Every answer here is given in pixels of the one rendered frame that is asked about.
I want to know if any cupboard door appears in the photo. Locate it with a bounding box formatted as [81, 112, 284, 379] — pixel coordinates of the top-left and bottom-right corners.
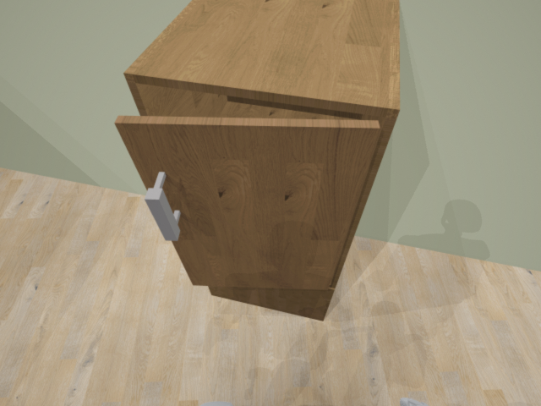
[115, 116, 380, 290]

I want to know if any handle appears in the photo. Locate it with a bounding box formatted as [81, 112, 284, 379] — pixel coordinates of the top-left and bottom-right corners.
[145, 172, 181, 241]

